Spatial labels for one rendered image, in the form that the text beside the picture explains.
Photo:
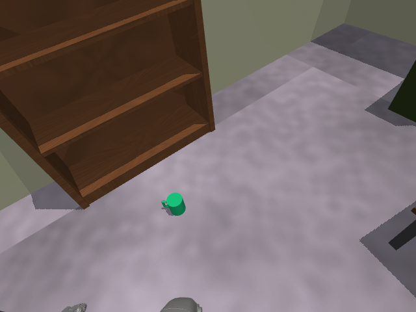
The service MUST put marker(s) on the coffee table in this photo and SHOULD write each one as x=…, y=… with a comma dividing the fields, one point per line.
x=404, y=236

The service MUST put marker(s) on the bookshelf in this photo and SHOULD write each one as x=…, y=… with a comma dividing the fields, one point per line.
x=98, y=91

